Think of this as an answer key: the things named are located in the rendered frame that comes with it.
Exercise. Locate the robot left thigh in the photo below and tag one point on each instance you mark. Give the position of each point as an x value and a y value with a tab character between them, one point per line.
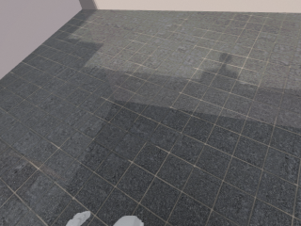
129	221

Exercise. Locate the robot left hand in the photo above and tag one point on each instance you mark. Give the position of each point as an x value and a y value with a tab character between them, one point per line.
79	219

